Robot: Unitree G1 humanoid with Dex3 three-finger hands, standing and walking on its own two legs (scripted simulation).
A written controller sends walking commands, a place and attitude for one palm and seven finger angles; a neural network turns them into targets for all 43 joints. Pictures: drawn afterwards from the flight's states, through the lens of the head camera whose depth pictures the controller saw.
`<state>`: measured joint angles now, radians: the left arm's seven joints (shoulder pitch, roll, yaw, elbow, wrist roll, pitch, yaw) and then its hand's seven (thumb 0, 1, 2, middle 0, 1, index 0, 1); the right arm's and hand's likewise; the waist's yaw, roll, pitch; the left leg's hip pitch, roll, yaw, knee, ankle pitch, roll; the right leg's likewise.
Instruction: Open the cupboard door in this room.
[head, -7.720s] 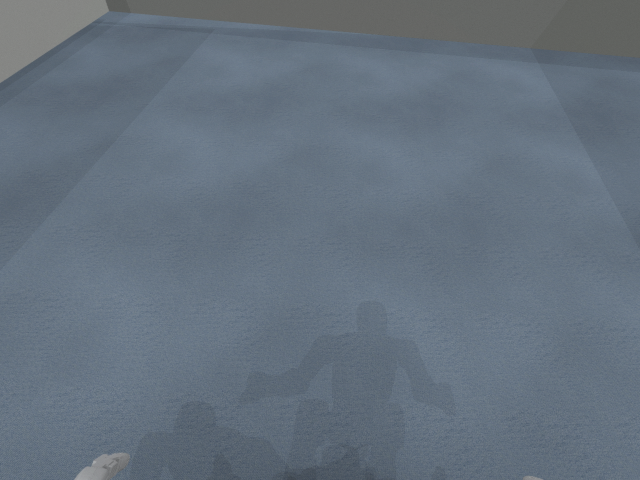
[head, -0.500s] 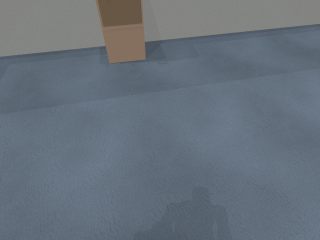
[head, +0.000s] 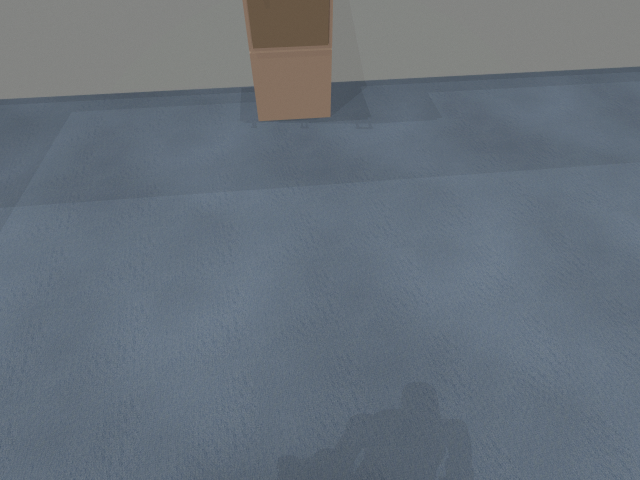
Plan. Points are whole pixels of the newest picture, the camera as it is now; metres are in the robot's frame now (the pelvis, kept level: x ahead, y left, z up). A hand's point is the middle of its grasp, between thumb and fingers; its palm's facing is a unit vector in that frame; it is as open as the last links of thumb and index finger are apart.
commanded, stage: turn or walk to find it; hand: left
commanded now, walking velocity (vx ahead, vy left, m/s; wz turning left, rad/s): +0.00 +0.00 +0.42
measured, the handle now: out of the picture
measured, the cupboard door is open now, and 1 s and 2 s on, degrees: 0 0 0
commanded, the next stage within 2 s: stand and wait in 0.70 s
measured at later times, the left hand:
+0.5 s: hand out of the picture -0.02 +0.24 -0.18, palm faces +0.22 -0.95 -0.22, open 7.4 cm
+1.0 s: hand out of the picture -0.03 +0.16 -0.14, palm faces +0.35 -0.90 -0.27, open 7.3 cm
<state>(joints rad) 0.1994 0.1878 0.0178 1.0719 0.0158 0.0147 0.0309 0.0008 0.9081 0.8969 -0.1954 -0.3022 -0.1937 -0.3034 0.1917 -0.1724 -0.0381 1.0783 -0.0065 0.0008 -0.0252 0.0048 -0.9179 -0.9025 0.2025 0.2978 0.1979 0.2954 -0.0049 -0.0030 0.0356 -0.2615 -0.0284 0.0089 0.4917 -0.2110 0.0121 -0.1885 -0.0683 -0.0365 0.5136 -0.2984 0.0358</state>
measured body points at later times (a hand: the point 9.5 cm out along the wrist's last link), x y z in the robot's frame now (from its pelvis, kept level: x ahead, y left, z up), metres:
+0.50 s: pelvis -0.02 +0.03 +0.00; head +0.02 +0.07 +0.45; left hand -0.03 +0.29 -0.16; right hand +0.09 -0.20 -0.13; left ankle -0.04 +0.12 -0.73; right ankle -0.04 -0.12 -0.66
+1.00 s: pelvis -0.02 -0.04 +0.01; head +0.01 -0.07 +0.46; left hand -0.05 +0.20 -0.12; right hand +0.11 -0.26 -0.16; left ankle -0.10 +0.11 -0.67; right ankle +0.00 -0.11 -0.73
